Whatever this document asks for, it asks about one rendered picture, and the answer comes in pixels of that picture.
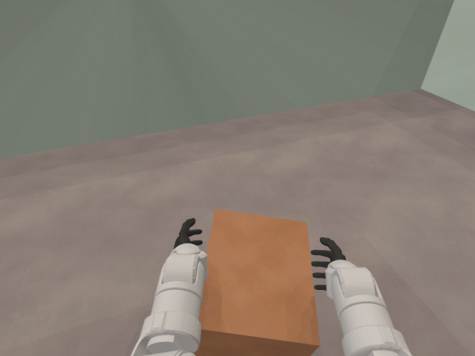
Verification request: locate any carton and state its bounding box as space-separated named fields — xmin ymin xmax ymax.
xmin=193 ymin=209 xmax=320 ymax=356

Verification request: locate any robot left forearm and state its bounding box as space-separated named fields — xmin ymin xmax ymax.
xmin=131 ymin=243 xmax=208 ymax=356

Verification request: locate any robot left hand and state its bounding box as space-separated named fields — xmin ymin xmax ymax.
xmin=174 ymin=218 xmax=203 ymax=249

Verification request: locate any robot right forearm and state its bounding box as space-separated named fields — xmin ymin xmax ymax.
xmin=325 ymin=260 xmax=412 ymax=356

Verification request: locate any robot right hand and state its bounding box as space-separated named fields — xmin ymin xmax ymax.
xmin=310 ymin=237 xmax=346 ymax=291

